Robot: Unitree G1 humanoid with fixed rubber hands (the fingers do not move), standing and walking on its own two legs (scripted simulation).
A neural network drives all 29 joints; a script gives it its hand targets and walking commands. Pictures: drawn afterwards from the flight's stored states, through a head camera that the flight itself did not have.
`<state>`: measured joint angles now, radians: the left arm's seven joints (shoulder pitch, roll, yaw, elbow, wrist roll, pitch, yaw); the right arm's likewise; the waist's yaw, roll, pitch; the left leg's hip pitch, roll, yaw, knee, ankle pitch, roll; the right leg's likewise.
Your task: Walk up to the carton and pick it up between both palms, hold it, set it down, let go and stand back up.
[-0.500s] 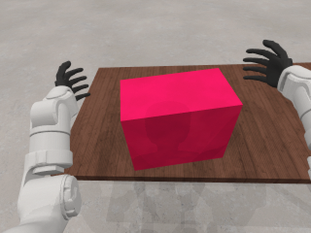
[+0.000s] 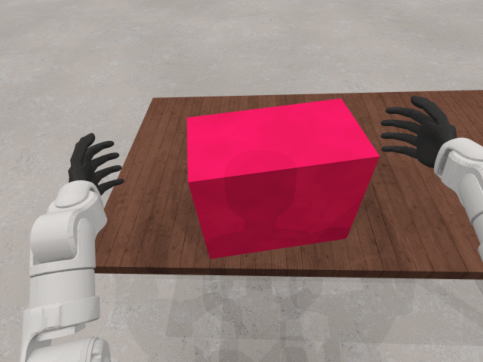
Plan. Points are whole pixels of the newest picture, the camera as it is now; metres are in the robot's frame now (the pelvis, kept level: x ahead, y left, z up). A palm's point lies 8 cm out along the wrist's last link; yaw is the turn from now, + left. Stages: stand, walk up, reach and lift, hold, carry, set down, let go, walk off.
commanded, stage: set down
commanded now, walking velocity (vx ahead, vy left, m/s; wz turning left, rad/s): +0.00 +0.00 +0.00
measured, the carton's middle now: (272, 182) +0.46 +0.02 +0.04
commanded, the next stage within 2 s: none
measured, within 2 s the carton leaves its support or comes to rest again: neither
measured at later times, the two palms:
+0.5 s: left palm (90, 234) +0.28 +0.29 +0.11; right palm (445, 199) +0.38 -0.24 +0.11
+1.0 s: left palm (99, 274) +0.24 +0.27 +0.07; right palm (457, 253) +0.32 -0.26 +0.05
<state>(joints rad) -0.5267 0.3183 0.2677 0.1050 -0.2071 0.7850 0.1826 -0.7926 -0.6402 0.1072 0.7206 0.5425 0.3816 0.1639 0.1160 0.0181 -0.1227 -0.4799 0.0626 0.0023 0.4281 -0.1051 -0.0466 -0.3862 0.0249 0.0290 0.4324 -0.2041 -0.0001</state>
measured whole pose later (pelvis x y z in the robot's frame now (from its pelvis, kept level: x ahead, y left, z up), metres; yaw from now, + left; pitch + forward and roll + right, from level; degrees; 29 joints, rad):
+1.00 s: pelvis -0.01 +0.00 +0.00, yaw +0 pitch +9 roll -1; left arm 0.01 0.23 0.14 -0.06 -0.21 0.39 0.17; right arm -0.15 -0.64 0.03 0.49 0.54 0.03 0.27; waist 0.12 0.02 -0.11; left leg -0.48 0.06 0.00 0.43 -0.10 -0.04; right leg -0.39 0.03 0.03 0.43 -0.20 0.00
